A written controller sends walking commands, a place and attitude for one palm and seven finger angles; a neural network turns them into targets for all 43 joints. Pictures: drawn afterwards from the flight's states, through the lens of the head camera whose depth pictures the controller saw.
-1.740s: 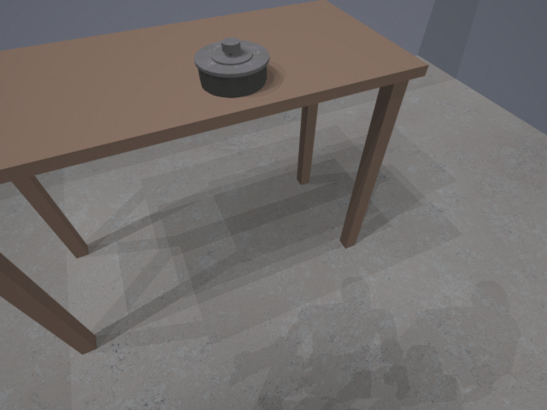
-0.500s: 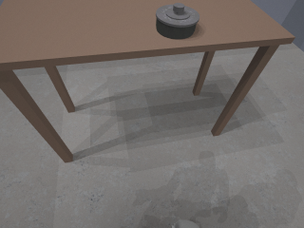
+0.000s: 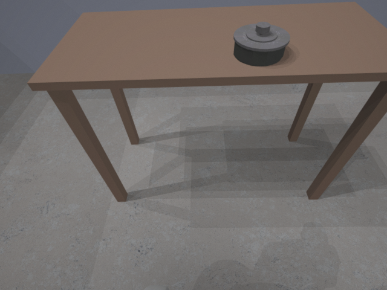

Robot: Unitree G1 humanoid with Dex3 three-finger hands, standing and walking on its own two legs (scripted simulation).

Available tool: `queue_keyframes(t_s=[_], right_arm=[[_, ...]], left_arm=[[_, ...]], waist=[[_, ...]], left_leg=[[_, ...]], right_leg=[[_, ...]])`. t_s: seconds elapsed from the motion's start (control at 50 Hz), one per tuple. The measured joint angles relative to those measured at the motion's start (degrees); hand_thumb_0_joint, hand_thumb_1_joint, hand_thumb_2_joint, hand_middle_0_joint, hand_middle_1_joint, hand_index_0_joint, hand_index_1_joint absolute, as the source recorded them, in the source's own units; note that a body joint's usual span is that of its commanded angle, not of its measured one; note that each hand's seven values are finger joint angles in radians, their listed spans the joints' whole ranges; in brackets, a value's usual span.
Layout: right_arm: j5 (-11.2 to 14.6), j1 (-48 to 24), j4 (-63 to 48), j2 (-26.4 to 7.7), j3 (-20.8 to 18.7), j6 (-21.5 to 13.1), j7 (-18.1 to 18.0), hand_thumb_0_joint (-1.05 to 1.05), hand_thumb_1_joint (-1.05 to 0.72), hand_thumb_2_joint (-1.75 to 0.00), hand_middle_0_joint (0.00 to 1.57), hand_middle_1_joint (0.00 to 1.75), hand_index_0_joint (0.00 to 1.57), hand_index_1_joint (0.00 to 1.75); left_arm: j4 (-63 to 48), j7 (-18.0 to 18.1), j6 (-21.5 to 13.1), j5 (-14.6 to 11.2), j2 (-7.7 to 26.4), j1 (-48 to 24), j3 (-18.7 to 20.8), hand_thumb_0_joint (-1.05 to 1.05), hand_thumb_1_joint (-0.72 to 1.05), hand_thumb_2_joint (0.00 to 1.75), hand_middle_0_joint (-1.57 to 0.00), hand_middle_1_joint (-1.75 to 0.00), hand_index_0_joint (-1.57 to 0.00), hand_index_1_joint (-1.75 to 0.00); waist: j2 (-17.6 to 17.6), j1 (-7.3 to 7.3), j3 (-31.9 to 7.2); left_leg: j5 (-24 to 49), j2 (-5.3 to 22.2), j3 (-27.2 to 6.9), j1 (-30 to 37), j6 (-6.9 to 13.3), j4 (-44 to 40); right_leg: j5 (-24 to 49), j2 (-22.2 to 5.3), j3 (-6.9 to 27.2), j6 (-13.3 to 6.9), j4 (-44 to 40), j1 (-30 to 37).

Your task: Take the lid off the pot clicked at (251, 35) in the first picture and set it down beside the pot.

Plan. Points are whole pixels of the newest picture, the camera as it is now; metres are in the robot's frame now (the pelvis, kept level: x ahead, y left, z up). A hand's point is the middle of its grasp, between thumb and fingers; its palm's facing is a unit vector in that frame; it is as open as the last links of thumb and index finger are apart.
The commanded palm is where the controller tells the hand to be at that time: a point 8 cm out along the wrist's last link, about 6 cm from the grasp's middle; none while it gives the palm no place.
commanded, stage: take the last steps up to it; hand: left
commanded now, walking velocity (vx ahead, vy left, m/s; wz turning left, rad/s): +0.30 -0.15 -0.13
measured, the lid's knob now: (262, 27) +0.81 -0.15 +0.15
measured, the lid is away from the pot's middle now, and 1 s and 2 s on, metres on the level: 0.00 0.00 0.00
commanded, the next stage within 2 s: come to a stop and stand still in 0.86 s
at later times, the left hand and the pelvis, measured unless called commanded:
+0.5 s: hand (149, 268) +0.20 +0.14 -0.19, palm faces -0.08 -0.98 -0.20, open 7.4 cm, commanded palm none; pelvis +0.13 -0.05 -0.02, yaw -4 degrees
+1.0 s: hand (194, 215) +0.35 +0.04 -0.19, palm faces -0.09 -0.99 -0.14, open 7.3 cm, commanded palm none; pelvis +0.30 -0.14 -0.01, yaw -6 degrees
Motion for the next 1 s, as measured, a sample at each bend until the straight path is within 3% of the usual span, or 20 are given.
queue_keyframes(t_s=[0.08,0.14,0.2,0.24,0.3,0.36,0.44,0.5,0.52,0.54,0.6,0.66,0.76,0.86,0.92,0.96,1.0], right_arm=[[0.02,-0.78,1.01,1.91,0.85,-1.25,0.13,0.01,-0.91,-0.9,0.19,0.3,0.19,0.3],[0.12,-0.79,0.99,3.28,1.79,-3.53,-0.27,0.01,-0.91,-0.9,0.19,0.3,0.19,0.3],[-0.2,0.21,1.22,5.7,2.26,-5.38,-1.05,0.0,-0.91,-0.9,0.2,0.3,0.2,0.3],[-0.01,2.49,1.38,6.51,1.96,-6.18,-2.14,0.0,-0.92,-0.9,0.2,0.3,0.2,0.3],[0.0,5.92,2.7,5.65,1.71,-6.65,-2.83,-0.01,-0.94,-0.9,0.2,0.3,0.2,0.3],[-0.03,9.14,4.83,4.7,1.74,-6.57,-2.86,-0.01,-0.94,-0.9,0.2,0.3,0.2,0.3],[-0.4,12.23,7.06,3.58,1.22,-6.05,-2.48,0.0,-0.93,-0.9,0.2,0.3,0.2,0.3],[-0.56,14.16,8.33,2.81,0.73,-5.42,-2.01,0.0,-0.92,-0.9,0.2,0.3,0.2,0.3],[-0.46,14.84,8.77,2.61,0.65,-5.18,-1.79,0.0,-0.91,-0.9,0.2,0.3,0.2,0.3],[-0.16,14.6,9.32,2.34,0.63,-4.73,-1.61,0.0,-0.91,-0.9,0.2,0.3,0.2,0.3],[0.59,12.27,9.34,1.73,0.62,-3.21,-1.42,0.01,-0.91,-0.9,0.2,0.3,0.2,0.3],[0.06,9.29,6.93,1.61,0.43,-2.91,-1.26,0.01,-0.91,-0.9,0.2,0.3,0.2,0.3],[-0.21,5.2,2.19,3.68,0.85,-3.32,-0.73,0.01,-0.91,-0.9,0.19,0.3,0.19,0.3],[-0.31,3.91,0.25,5.24,1.24,-4.66,-1.01,0.0,-0.94,-0.9,0.2,0.3,0.2,0.3],[-0.84,4.45,0.07,5.92,1.68,-5.84,-1.38,0.0,-0.94,-0.9,0.2,0.3,0.2,0.3],[-0.85,5.49,0.42,6.31,2.02,-6.16,-1.89,0.0,-0.93,-0.9,0.2,0.3,0.2,0.3],[-0.65,6.78,1.26,6.47,2.37,-6.36,-2.34,0.0,-0.93,-0.9,0.2,0.3,0.2,0.3]], left_arm=[[3.09,-0.55,-0.17,0.13,-0.03,3.74,0.13,0.01,0.9,0.9,-0.2,-0.3,-0.2,-0.3],[5.56,-0.92,0.35,-0.33,-0.08,6.83,0.52,0.01,0.9,0.9,-0.2,-0.3,-0.2,-0.3],[8.15,-1.68,2.16,0.11,0.81,7.59,1.06,0.01,0.9,0.9,-0.2,-0.3,-0.2,-0.3],[8.85,-2.27,3.12,0.41,1.31,6.78,1.69,0.01,0.91,0.9,-0.2,-0.3,-0.2,-0.3],[7.89,-3.18,3.29,0.39,1.97,4.3,2.53,0.01,0.91,0.9,-0.2,-0.3,-0.2,-0.3],[5.96,-3.77,3.1,0.26,2.55,0.93,2.91,0.01,0.91,0.9,-0.2,-0.3,-0.2,-0.3],[3.79,-4.34,2.66,-0.18,3.16,-4.41,3.04,0.01,0.91,0.9,-0.2,-0.3,-0.2,-0.3],[2.42,-4.55,1.62,-0.31,4.08,-7.76,3.25,0.01,0.91,0.9,-0.2,-0.3,-0.2,-0.3],[1.9,-4.5,0.75,-0.29,4.52,-8.57,3.37,0.01,0.91,0.9,-0.2,-0.3,-0.2,-0.3],[1.59,-4.18,-0.23,-0.2,4.6,-9.64,3.62,0.01,0.91,0.9,-0.2,-0.3,-0.2,-0.3],[0.98,-2.72,-1.34,-0.59,4.14,-11.01,3.34,0.0,0.91,0.9,-0.2,-0.3,-0.2,-0.3],[1.55,-1.28,-0.95,-0.37,2.91,-10.32,2.44,0.0,0.91,0.9,-0.2,-0.3,-0.2,-0.3],[2.93,-0.56,-0.08,-0.05,0.97,-7.94,1.32,0.0,0.91,0.9,-0.2,-0.3,-0.2,-0.3],[3.14,-1.05,0.77,-0.42,1.08,-5.07,1.49,0.01,0.93,0.9,-0.2,-0.3,-0.2,-0.3],[3.16,-1.68,1.67,-0.36,1.5,-3.6,1.97,0.01,0.93,0.9,-0.2,-0.3,-0.2,-0.3],[3.51,-2.28,2.23,0.15,1.96,-3.85,2.39,0.01,0.93,0.9,-0.2,-0.3,-0.2,-0.3],[3.27,-2.54,2.3,0.22,2.28,-4.61,2.71,0.01,0.93,0.9,-0.2,-0.3,-0.2,-0.3]], waist=[[-1.32,1.77,-1.12],[-1.66,2.26,-1.88],[-4.34,1.44,-1.48],[-5.12,0.88,-1.47],[-5.4,0.5,-1.24],[-5.07,0.32,-0.71],[-3.7,-1.35,0.83],[-2.32,-3.06,1.78],[-1.92,-3.16,2.01],[-1.18,-3.07,2.69],[-0.24,-3.05,3.48],[0.32,-3.66,2.4],[-0.27,-3.86,-0.43],[-1.23,-2.81,-1.98],[-3.27,-2.83,-2.2],[-4.38,-2.87,-1.78],[-4.76,-2.59,-0.99]], left_leg=[[-1.16,0.91,2.49,5.26,1.17,-11.62],[2.29,1.09,4.03,11.77,2.48,-25.24],[1.74,0.65,5.01,13.17,1.79,-24.7],[1.88,0.79,5.36,15.3,1.19,-26.59],[3.09,1.22,5.66,18.65,0.48,-31.03],[3.36,2.06,6.13,21.58,-0.43,-34.29],[1.63,3.9,6.68,24.76,-2.52,-35.45],[-2.37,6.19,6.55,25.73,-4.3,-31.84],[-4.76,7.23,6.32,24.73,-3.92,-27.57],[-6.47,8.38,5.46,21.77,-2.31,-19.34],[-7.97,6.53,0.92,9.62,1.94,8.41],[-4.04,5.75,2.27,0.94,2.65,15.79],[-1.34,5.16,6.3,-2.74,2.1,0.93],[3.47,3.78,8.45,3.07,2.08,-16.55],[4.24,2.94,9.22,4.86,4.33,-17.75],[3.87,2.35,9.83,6.75,4.04,-19.63],[5.06,2.08,9.86,9.11,3.0,-23.45]], right_leg=[[-0.16,0.68,-0.12,0.13,-1.25,0.67],[-2.57,1.81,0.12,0.76,2.16,-0.46],[-8.44,0.87,1.8,1.51,18.49,-6.63],[-6.76,0.23,2.52,2.14,28.42,-11.79],[-1.19,-1.7,3.07,3.09,34.36,-18.53],[2.76,-3.68,2.99,3.63,32.34,-22.99],[5.55,-5.14,1.27,3.32,19.52,-23.27],[5.95,-4.12,-0.32,2.08,11.21,-19.63],[6.69,-3.39,-0.76,1.45,9.23,-18.0],[6.86,-2.59,-1.28,1.08,11.2,-18.32],[3.95,-0.94,-2.39,-0.11,13.08,-16.47],[4.43,0.7,-3.31,-0.64,8.15,-11.94],[4.8,3.03,-3.63,-1.64,1.2,-5.89],[0.75,5.08,-3.55,-1.7,2.41,-2.71],[-6.43,4.16,-1.55,-0.42,15.81,-7.05],[-6.37,2.84,0.61,0.92,27.65,-12.2],[-4.45,1.03,2.11,2.26,33.76,-16.42]])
